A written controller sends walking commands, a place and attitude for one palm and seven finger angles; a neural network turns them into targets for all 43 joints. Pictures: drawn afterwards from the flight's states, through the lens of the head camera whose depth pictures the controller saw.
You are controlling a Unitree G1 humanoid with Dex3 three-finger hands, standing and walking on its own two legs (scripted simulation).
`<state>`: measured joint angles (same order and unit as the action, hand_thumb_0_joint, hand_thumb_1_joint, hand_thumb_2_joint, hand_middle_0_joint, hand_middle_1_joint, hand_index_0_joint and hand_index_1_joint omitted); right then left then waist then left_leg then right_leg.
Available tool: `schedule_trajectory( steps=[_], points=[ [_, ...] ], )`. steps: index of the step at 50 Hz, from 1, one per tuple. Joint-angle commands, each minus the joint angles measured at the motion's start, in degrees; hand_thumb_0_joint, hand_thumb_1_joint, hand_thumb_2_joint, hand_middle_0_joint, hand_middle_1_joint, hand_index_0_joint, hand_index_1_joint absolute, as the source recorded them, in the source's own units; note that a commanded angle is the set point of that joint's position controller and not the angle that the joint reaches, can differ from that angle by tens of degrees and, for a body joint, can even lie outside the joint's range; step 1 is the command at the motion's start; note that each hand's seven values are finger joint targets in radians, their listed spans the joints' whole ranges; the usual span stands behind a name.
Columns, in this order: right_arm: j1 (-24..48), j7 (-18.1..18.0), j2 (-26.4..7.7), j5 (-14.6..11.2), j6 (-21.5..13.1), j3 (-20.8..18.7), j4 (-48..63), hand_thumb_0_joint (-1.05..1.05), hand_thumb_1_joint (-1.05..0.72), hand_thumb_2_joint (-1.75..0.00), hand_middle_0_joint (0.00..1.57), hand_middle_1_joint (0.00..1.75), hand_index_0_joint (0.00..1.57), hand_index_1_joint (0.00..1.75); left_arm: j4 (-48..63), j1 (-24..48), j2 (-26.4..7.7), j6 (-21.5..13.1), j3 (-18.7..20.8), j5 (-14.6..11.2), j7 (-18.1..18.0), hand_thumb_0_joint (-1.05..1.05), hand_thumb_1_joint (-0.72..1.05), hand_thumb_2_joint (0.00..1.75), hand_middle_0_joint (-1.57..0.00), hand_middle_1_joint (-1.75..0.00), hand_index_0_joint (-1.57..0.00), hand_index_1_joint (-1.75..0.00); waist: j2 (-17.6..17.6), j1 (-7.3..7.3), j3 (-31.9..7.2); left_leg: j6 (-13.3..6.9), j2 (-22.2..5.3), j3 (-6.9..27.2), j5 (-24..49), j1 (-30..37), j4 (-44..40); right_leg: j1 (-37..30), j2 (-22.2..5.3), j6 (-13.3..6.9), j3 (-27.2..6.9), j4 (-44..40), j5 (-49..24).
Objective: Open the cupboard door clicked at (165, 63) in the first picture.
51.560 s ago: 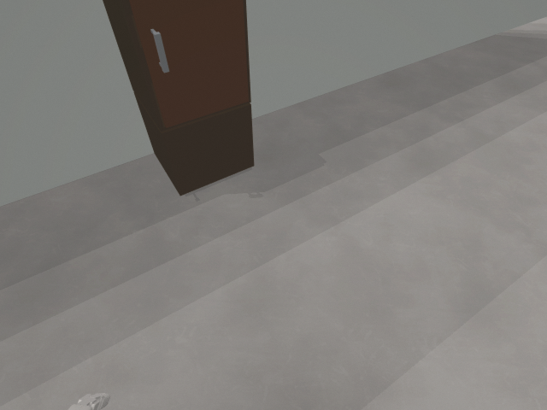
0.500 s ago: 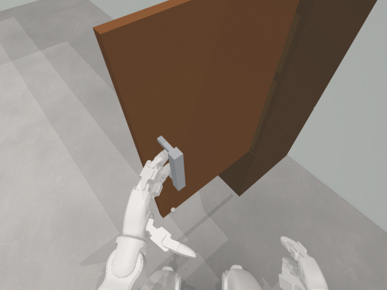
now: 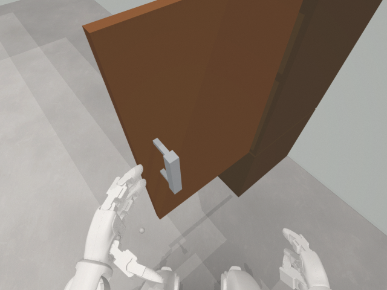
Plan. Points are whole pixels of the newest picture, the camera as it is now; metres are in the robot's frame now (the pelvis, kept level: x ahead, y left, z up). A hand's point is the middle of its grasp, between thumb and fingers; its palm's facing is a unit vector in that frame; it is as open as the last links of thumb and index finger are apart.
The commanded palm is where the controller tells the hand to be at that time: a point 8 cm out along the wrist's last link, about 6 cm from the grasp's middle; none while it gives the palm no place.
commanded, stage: slide the hand sideways off the handle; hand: left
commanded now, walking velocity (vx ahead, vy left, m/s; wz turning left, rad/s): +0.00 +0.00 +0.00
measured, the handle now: (167, 167) +0.34 +0.07 +0.06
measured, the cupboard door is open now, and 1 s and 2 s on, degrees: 89 89 89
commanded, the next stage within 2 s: draw the hand back to the body in 0.20 s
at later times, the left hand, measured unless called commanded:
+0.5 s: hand (111, 239) +0.20 +0.14 +0.09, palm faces -0.07 -1.00 -0.05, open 16.3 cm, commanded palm +0.17 +0.21 +0.09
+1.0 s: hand (46, 221) +0.20 +0.21 +0.15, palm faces +0.19 -0.93 -0.32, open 14.9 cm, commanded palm +0.17 +0.27 +0.18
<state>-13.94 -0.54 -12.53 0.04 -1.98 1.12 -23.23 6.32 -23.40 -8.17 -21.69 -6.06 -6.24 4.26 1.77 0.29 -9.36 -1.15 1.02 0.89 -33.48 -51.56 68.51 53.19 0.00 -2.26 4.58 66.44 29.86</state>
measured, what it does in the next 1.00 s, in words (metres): rises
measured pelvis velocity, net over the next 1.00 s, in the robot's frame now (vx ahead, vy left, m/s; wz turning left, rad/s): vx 0.02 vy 0.02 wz -0.01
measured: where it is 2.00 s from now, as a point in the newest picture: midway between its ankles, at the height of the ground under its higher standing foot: outside the picture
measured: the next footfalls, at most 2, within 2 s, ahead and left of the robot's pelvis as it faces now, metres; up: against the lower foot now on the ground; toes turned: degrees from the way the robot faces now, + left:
none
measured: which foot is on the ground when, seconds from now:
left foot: down 0.00-1.00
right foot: down 0.00-1.00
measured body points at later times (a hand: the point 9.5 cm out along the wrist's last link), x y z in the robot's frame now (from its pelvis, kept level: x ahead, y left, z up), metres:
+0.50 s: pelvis +0.00 +0.00 +0.00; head +0.05 +0.00 +0.45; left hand +0.20 +0.20 +0.09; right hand +0.18 -0.21 -0.07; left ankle +0.00 +0.11 -0.64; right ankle +0.02 -0.10 -0.64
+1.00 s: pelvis +0.02 +0.02 +0.06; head +0.02 +0.01 +0.51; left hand +0.19 +0.26 +0.17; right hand +0.19 -0.21 -0.01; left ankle +0.00 +0.11 -0.64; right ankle +0.02 -0.10 -0.64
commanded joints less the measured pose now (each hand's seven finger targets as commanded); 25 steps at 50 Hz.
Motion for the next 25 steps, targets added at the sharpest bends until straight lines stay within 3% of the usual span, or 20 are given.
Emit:
schedule_trajectory(
  steps=[1,4,7,11,13,15,18,19,23,25],
  points=[
    [2.1,-0.9,-5.9,-0.6,-3.3,-3.3,9.2,0.0,-0.9,-0.9,0.2,0.3,0.2,0.3,13.5,-3.6,-3.6,-4.6,6.1,-2.5,1.4,0.0,-0.5,0.3,-0.15,-0.3,-0.15,-0.3,-3.6,-0.28,-12.9,0.4,0.9,0.7,16.4,2.9,-8.6,-16.3,0.3,0.6,-4.1,-9.4,-18.1],
    [2.0,-1.3,-6.2,-0.7,-3.8,-3.5,8.8,0.0,-0.9,-0.9,0.2,0.3,0.2,0.3,14.9,-3.1,-5.0,-5.5,6.5,-3.4,3.6,0.0,-0.5,0.3,-0.15,-0.3,-0.15,-0.3,-3.0,0.82,-12.6,0.3,0.8,0.9,15.6,1.9,-7.3,-15.1,0.1,0.9,-4.8,-9.4,-17.7],
    [2.3,-1.8,-6.6,-0.8,-4.2,-3.7,8.5,0.0,-0.9,-0.9,0.2,0.3,0.2,0.3,15.0,-4.6,-6.5,-6.2,8.5,-4.8,6.0,0.0,-0.5,0.3,-0.15,-0.3,-0.15,-0.3,-2.8,0.6,-12.5,0.3,0.7,1.2,15.6,1.0,-6.6,-14.8,0.3,0.7,-4.8,-9.0,-16.6],
    [2.2,-2.1,-6.8,-0.9,-5.1,-3.6,8.7,0.0,-0.9,-0.9,0.2,0.3,0.2,0.3,17.0,-3.9,-4.9,-6.2,6.3,-6.1,7.8,0.0,-0.5,0.3,-0.15,-0.3,-0.15,-0.3,-0.5,1.22,-12.2,0.3,0.6,1.7,15.7,2.7,-6.5,-11.5,0.6,0.6,-3.6,-8.0,-15.1],
    [2.2,-2.1,-6.9,-0.9,-5.2,-3.6,8.9,0.0,-0.9,-0.9,0.2,0.3,0.2,0.3,16.4,-4.3,-5.0,-5.3,6.0,-5.9,7.5,0.0,-0.5,0.3,-0.15,-0.3,-0.15,-0.3,-1.8,1.31,-11.8,0.2,0.6,1.8,15.0,1.9,-6.3,-11.0,0.7,0.7,-3.4,-8.1,-13.6],
    [2.1,-2.2,-6.9,-0.9,-5.2,-3.8,9.1,0.0,-0.9,-0.9,0.2,0.3,0.2,0.3,17.0,-4.7,-5.6,-4.8,6.7,-5.4,6.8,0.0,-0.5,0.3,-0.15,-0.3,-0.15,-0.3,-1.1,0.7,-12.3,0.4,0.5,1.9,14.7,2.3,-6.7,-10.6,0.7,0.5,-3.1,-7.7,-12.8],
    [2.0,-2.3,-6.5,-1.2,-4.4,-3.7,10.7,0.0,-0.9,-0.9,0.2,0.3,0.2,0.3,23.3,-6.4,-10.0,-3.2,10.6,-5.1,5.2,0.0,-0.5,0.3,-0.15,-0.3,-0.15,-0.3,0.8,-1.2,-15.7,0.3,0.6,1.5,17.1,5.6,-9.3,-15.2,0.8,0.3,-3.1,-8.9,-14.7],
    [1.7,-2.2,-6.2,-1.5,-4.2,-3.5,11.1,0.0,-0.9,-0.9,0.2,0.3,0.2,0.3,24.8,-7.5,-8.8,-2.4,9.5,-5.0,4.9,0.0,-0.5,0.3,-0.15,-0.3,-0.15,-0.3,1.7,-1.1,-15.7,0.3,0.7,1.5,18.3,7.4,-10.3,-15.7,1.0,0.3,-2.6,-9.2,-15.9],
    [1.6,-2.7,-6.2,-2.1,-3.3,-2.9,11.3,0.0,-0.9,-0.9,0.2,0.3,0.2,0.3,22.7,-8.6,-8.0,1.1,10.3,-5.7,3.9,0.0,-0.5,0.3,-0.15,-0.3,-0.15,-0.3,-1.9,0.15,-9.6,0.2,0.4,1.9,14.9,7.6,-13.4,-16.6,1.4,0.9,-1.7,-13.3,-12.4],
    [1.6,-2.9,-6.5,-2.2,-3.4,-2.6,11.4,0.0,-0.9,-0.9,0.2,0.3,0.2,0.3,22.3,-7.9,-8.0,2.2,10.0,-6.0,4.4,0.0,-0.5,0.3,-0.15,-0.3,-0.15,-0.3,-1.8,0.93,-7.0,0.2,0.3,1.9,12.4,8.1,-14.4,-16.0,1.3,1.1,-1.7,-15.2,-9.7]
  ],
)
